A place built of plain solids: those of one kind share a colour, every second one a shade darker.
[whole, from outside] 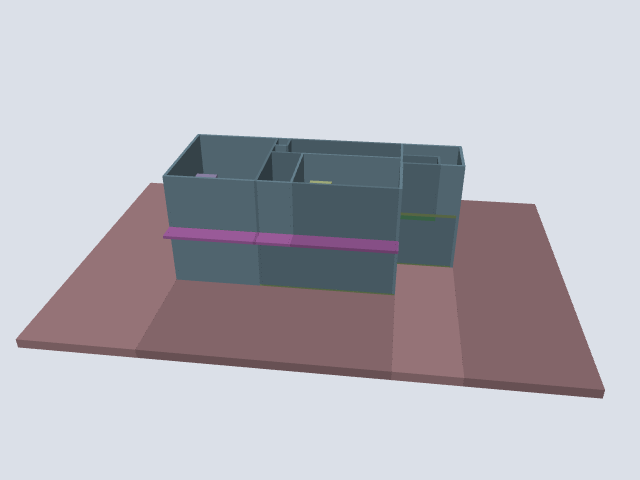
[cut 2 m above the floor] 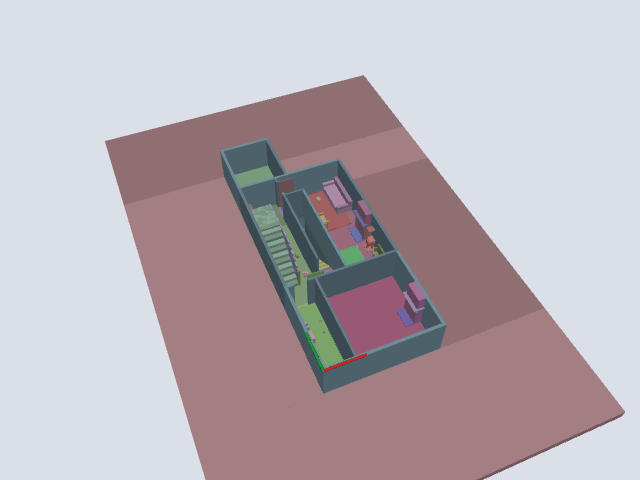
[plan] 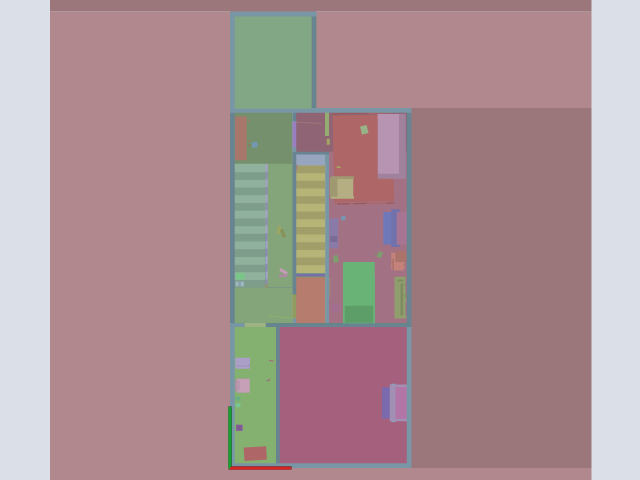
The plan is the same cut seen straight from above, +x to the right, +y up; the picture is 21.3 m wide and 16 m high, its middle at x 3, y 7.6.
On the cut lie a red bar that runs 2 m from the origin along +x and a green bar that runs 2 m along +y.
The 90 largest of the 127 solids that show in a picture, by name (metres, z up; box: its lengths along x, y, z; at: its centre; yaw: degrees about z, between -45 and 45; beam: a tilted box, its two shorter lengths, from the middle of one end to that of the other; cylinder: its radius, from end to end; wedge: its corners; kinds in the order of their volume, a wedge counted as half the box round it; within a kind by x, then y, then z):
{
 "under_1": {"box": [6.0, 15.21, 0.5], "at": [-3.0, 7.61, -0.33]},
 "under_2": {"box": [18.05, 6.0, 0.5], "at": [3.02, -3.0, -0.33]},
 "under_3": {"box": [18.05, 6.0, 0.5], "at": [3.02, 18.21, -0.33]},
 "under_4": {"box": [9.17, 3.21, 0.5], "at": [7.46, 13.61, -0.33]},
 "under_5": {"box": [6.0, 12.0, 0.5], "at": [9.05, 6.0, -0.33]},
 "wall_1": {"box": [0.16, 4.54, 6.15], "at": [0.08, 2.43, 3.08]},
 "wall_2": {"box": [0.16, 0.62, 2.9], "at": [0.08, 5.14, 4.7]},
 "wall_3": {"box": [0.16, 7.01, 3.09], "at": [0.08, 8.34, 1.55]},
 "wall_4": {"box": [0.16, 6.26, 2.9], "at": [0.08, 8.71, 4.7]},
 "wall_5": {"box": [0.16, 3.08, 9.24], "at": [0.08, 13.51, 1.53]},
 "wall_6": {"box": [0.49, 0.13, 3.09], "at": [0.24, 4.76, 1.55]},
 "wall_7": {"box": [1.18, 0.13, 2.9], "at": [0.59, 5.51, 4.7]},
 "wall_8": {"box": [0.13, 0.62, 2.9], "at": [1.11, 5.14, 4.7]},
 "wall_9": {"box": [2.88, 0.16, 9.24], "at": [1.44, 15.13, 1.53]},
 "wall_10": {"box": [0.13, 4.54, 3.09], "at": [1.59, 2.43, 1.55]},
 "wall_11": {"box": [0.13, 1.85, 2.9], "at": [1.71, 12.9, 4.7]},
 "wall_12": {"box": [0.13, 1.65, 2.9], "at": [2.15, 5.66, 4.7]},
 "wall_13": {"box": [0.13, 4.67, 3.09], "at": [2.15, 8.12, 1.55]},
 "wall_14": {"box": [0.13, 5.23, 2.9], "at": [2.15, 9.23, 4.7]},
 "wall_15": {"box": [1.24, 0.13, 2.9], "at": [2.26, 13.89, 4.7]},
 "wall_16": {"box": [1.22, 0.09, 3.09], "at": [2.69, 10.5, 1.55]},
 "wall_17": {"box": [0.16, 1.82, 2.9], "at": [2.8, 12.91, 4.7]},
 "wall_18": {"box": [0.16, 3.05, 6.18], "at": [2.8, 13.53, 0.0]},
 "wall_19": {"box": [0.16, 1.1, 2.9], "at": [2.8, 14.5, 4.7]},
 "wall_20": {"box": [6.05, 0.16, 9.24], "at": [3.02, 0.08, 1.53]},
 "wall_21": {"box": [6.05, 0.13, 2.9], "at": [3.02, 4.76, 4.7]},
 "wall_22": {"box": [6.05, 0.13, 9.24], "at": [3.02, 11.91, 1.53]},
 "wall_23": {"box": [0.13, 5.62, 3.09], "at": [3.23, 7.64, 1.55]},
 "wall_24": {"box": [0.13, 3.73, 2.93], "at": [3.23, 8.35, -1.63]},
 "wall_25": {"box": [4.86, 0.13, 3.09], "at": [3.62, 4.76, 1.55]},
 "wall_26": {"box": [3.97, 0.13, 2.9], "at": [4.07, 6.54, 4.7]},
 "wall_27": {"box": [3.33, 0.031, 9.24], "at": [4.38, 11.99, 1.53]},
 "wall_28": {"box": [0.16, 4.54, 9.24], "at": [5.97, 2.43, 1.53]},
 "wall_29": {"box": [0.16, 1.65, 2.9], "at": [5.97, 5.66, 4.7]},
 "wall_30": {"box": [0.16, 7.01, 6.18], "at": [5.97, 8.34, 0.0]},
 "wall_31": {"box": [0.16, 5.23, 2.9], "at": [5.97, 9.23, 4.7]},
 "stair_main_1": {"box": [1.02, 4.13, 0.19], "at": [0.67, 8.07, 0.1]},
 "stair_main_2": {"box": [1.02, 3.88, 0.38], "at": [0.67, 8.2, 0.19]},
 "stair_main_3": {"box": [1.02, 3.62, 0.57], "at": [0.67, 8.33, 0.29]},
 "stair_main_4": {"box": [1.02, 3.36, 0.76], "at": [0.67, 8.46, 0.38]},
 "stair_main_5": {"box": [1.02, 3.11, 0.96], "at": [0.67, 8.59, 0.48]},
 "stair_main_6": {"box": [1.02, 2.85, 1.15], "at": [0.67, 8.72, 0.57]},
 "stair_main_7": {"box": [1.02, 2.59, 1.34], "at": [0.67, 8.84, 0.67]},
 "stair_main_8": {"box": [1.02, 2.34, 1.53], "at": [0.67, 8.97, 0.76]},
 "stair_main_9": {"box": [1.02, 2.08, 1.72], "at": [0.67, 9.1, 0.86]},
 "stair_main_10": {"box": [1.02, 1.82, 1.91], "at": [0.67, 9.23, 0.96]},
 "stair_main_11": {"box": [1.02, 1.57, 2.1], "at": [0.67, 9.36, 1.05]},
 "stair_main_12": {"box": [1.02, 1.31, 2.29], "at": [0.67, 9.49, 1.15]},
 "stair_main_13": {"box": [1.02, 1.05, 2.49], "at": [0.67, 9.61, 1.24]},
 "stair_main_14": {"box": [1.02, 0.79, 2.68], "at": [0.67, 9.74, 1.34]},
 "stair_main_15": {"box": [1.02, 0.54, 2.87], "at": [0.67, 9.87, 1.43]},
 "stair_main_16": {"box": [1.02, 0.28, 3.06], "at": [0.67, 10.0, 1.53]},
 "stair_kitchen_1": {"box": [0.96, 0.28, 2.66], "at": [2.69, 6.62, -1.52]},
 "stair_kitchen_2": {"box": [0.96, 0.54, 2.47], "at": [2.69, 6.75, -1.61]},
 "stair_kitchen_3": {"box": [0.96, 0.79, 2.28], "at": [2.69, 6.88, -1.71]},
 "stair_kitchen_4": {"box": [0.96, 1.05, 2.09], "at": [2.69, 7.0, -1.8]},
 "stair_kitchen_5": {"box": [0.96, 1.3, 1.9], "at": [2.69, 7.13, -1.9]},
 "stair_kitchen_6": {"box": [0.96, 1.56, 1.71], "at": [2.69, 7.26, -2.0]},
 "stair_kitchen_7": {"box": [0.96, 1.81, 1.52], "at": [2.69, 7.39, -2.09]},
 "stair_kitchen_8": {"box": [0.96, 2.07, 1.33], "at": [2.69, 7.52, -2.19]},
 "stair_kitchen_9": {"box": [0.96, 2.33, 1.14], "at": [2.69, 7.64, -2.28]},
 "stair_kitchen_10": {"box": [0.96, 2.58, 0.95], "at": [2.69, 7.77, -2.38]},
 "stair_kitchen_11": {"box": [0.96, 2.84, 0.76], "at": [2.69, 7.9, -2.47]},
 "stair_kitchen_12": {"box": [0.96, 3.09, 0.57], "at": [2.69, 8.03, -2.56]},
 "stair_kitchen_13": {"box": [0.96, 3.35, 0.38], "at": [2.69, 8.15, -2.66]},
 "stair_kitchen_14": {"box": [0.96, 3.61, 0.19], "at": [2.69, 8.28, -2.75]},
 "floor_back_hall_1": {"box": [3.01, 1.78, 0.69], "at": [1.67, 10.95, -3.2]},
 "upper_floor_lounge_1": {"box": [3.68, 1.3, 0.16], "at": [4.05, 11.19, -0.08]},
 "upper_floor_lounge_2": {"box": [2.59, 5.71, 0.16], "at": [4.59, 7.69, -0.08]},
 "upper_floor_office_1": {"box": [4.23, 4.54, 0.16], "at": [3.77, 2.43, -0.08]},
 "upper_floor_next_1": {"box": [1.0, 4.54, 0.16], "at": [6.55, 2.43, 3.17]},
 "upper_floor_next_2": {"box": [1.0, 1.65, 0.16], "at": [6.55, 5.66, 3.17]},
 "upper_floor_next_3": {"box": [1.0, 5.23, 0.16], "at": [6.55, 9.23, 3.17]},
 "upper_floor_stair_hall_1": {"box": [1.92, 1.2, 0.16], "at": [1.12, 5.43, -0.08]},
 "upper_floor_stair_hall_2": {"box": [1.92, 1.7, 0.16], "at": [1.12, 10.99, -0.08]},
 "upper_floor_stair_hall_3": {"box": [0.9, 4.11, 0.16], "at": [1.63, 8.09, -0.08]},
 "upper_floor_quiet_room_1": {"box": [2.56, 3.08, 0.16], "at": [1.44, 13.51, -0.08]},
 "fixture_breast_office_1": {"box": [0.38, 1.05, 3.14], "at": [5.7, 2.17, 1.52]},
 "fixture_breast_front_bedroom_1": {"box": [0.38, 1.05, 2.95], "at": [5.7, 2.17, 4.68]},
 "fixture_breast_lounge_1": {"box": [0.34, 1.08, 3.14], "at": [5.72, 7.99, 1.52]},
 "upper_floor_front_hall_1": {"box": [1.37, 4.54, 0.16], "at": [0.84, 2.43, -0.08]},
 "child_bed_1": {"box": [1.06, 2.06, 0.4], "at": [4.3, 5.84, 0.38]},
 "sofa_1": {"box": [0.93, 2.16, 0.34], "at": [5.38, 10.72, 0.28]},
 "sofa_2": {"box": [0.23, 2.16, 0.39], "at": [5.74, 10.72, 0.65]},
 "fixture_breast_bedroom_back_1": {"box": [0.27, 1.08, 2.95], "at": [5.75, 7.99, 4.68]},
 "rug_1": {"box": [2.0, 2.9, 0.08], "at": [4.45, 10.32, -0.03], "yaw": 1.1},
 "cube_shelf_1": {"box": [0.39, 1.46, 0.76], "at": [0.36, 10.99, 0.38]},
 "upper_floor_kitchen_stair_head_1": {"box": [0.96, 1.65, 0.16], "at": [2.69, 5.66, -0.08]},
 "wall_band_1": {"box": [0.16, 7.01, 0.17], "at": [5.97, 8.34, -0.09]},
 "toy_shelf_1": {"box": [0.3, 1.0, 0.6], "at": [3.46, 7.82, 0.3]}
}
